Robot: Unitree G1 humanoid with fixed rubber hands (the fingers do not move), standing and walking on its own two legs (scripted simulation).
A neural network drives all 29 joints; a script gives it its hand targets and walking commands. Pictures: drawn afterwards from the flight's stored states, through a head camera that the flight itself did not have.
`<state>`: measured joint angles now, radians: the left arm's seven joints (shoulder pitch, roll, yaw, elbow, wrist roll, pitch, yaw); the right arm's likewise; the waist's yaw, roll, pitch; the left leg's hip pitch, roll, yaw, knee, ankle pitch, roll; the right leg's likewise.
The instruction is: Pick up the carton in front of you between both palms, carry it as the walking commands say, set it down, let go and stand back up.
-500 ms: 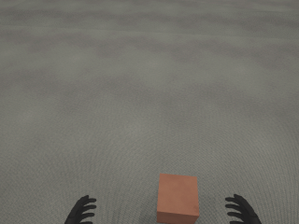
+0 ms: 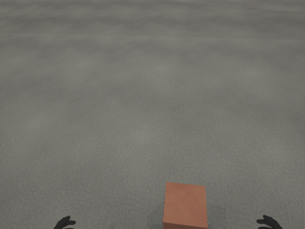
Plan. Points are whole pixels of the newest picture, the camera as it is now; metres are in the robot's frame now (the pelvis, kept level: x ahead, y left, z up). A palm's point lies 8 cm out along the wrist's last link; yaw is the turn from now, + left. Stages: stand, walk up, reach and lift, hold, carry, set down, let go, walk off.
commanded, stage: stand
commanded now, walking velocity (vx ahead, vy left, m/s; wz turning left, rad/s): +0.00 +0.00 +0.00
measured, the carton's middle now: (183, 210) +0.38 -0.10 -0.64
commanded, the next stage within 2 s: none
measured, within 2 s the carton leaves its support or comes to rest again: neither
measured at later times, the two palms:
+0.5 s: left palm out of the picture +0.11 +0.29 -0.08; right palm out of the picture +0.13 -0.29 -0.09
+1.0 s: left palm out of the picture +0.09 +0.30 -0.08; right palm out of the picture +0.08 -0.31 -0.09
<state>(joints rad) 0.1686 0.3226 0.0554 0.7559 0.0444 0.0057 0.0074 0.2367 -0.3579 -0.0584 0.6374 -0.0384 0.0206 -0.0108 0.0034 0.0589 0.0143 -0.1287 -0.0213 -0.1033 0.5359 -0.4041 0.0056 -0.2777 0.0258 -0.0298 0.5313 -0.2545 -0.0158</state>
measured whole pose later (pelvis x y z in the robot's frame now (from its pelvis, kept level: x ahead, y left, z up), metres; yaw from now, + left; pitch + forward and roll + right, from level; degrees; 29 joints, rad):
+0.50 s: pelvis +0.00 +0.00 +0.01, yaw +0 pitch -1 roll -1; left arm 0.12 0.32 0.04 0.91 0.03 0.00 0.02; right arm 0.21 -0.37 -0.03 0.76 -0.03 0.00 -0.03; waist 0.02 0.05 0.02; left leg -0.06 -0.02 -0.11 0.44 -0.36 0.00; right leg -0.22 0.02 -0.04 0.46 -0.23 -0.02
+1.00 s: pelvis -0.02 -0.01 +0.01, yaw +0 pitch -2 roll +0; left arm 0.10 0.35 0.03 1.00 0.02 0.00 0.01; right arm 0.19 -0.39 -0.01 0.87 -0.02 -0.01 -0.02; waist 0.01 0.04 0.03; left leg -0.04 -0.02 -0.10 0.38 -0.30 0.00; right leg -0.19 0.02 -0.03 0.39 -0.16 -0.03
